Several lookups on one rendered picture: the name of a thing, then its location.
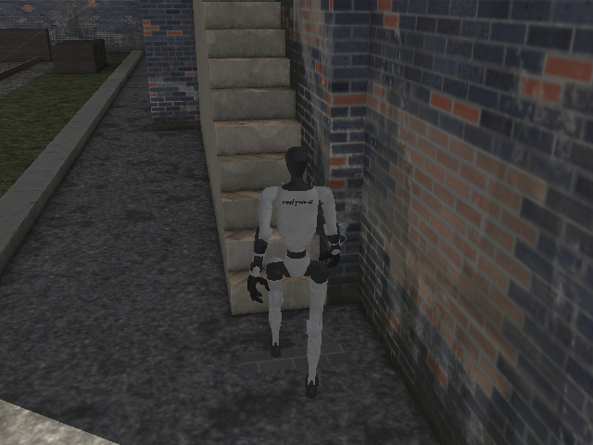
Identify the robot right hand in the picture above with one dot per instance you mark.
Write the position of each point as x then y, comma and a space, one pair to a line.
327, 255

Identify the robot head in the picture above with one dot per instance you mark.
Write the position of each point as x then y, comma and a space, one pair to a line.
297, 159

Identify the robot right upper arm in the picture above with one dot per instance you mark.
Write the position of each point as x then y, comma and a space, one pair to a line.
328, 207

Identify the robot left hand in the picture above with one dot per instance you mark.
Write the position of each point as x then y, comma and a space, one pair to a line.
251, 287

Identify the right robot forearm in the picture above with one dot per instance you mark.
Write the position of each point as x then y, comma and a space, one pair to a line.
334, 242

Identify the left robot forearm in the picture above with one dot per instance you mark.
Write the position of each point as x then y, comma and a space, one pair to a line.
258, 255

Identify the robot right foot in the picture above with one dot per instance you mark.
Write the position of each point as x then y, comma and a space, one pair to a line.
311, 390

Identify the robot left upper arm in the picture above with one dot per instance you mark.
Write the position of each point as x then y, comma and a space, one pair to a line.
268, 195

